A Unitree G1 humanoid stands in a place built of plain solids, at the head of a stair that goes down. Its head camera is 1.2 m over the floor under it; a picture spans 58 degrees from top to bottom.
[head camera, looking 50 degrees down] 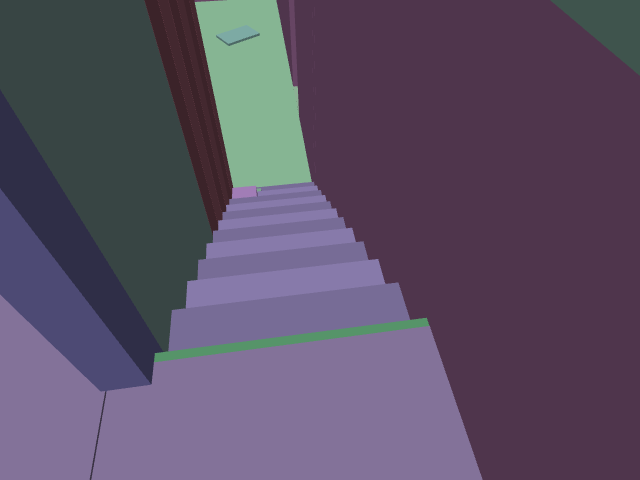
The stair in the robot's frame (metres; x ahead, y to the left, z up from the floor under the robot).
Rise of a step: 0.18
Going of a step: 0.26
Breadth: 0.85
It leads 8 degrees to the left of straight ahead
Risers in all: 12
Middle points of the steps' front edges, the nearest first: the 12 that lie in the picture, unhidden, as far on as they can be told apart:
0.63 0.08 0.00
0.88 0.12 -0.18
1.14 0.16 -0.35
1.39 0.19 -0.53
1.64 0.23 -0.71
1.89 0.27 -0.89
2.15 0.30 -1.07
2.40 0.34 -1.24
2.65 0.38 -1.42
2.90 0.41 -1.60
3.16 0.45 -1.78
3.41 0.49 -1.96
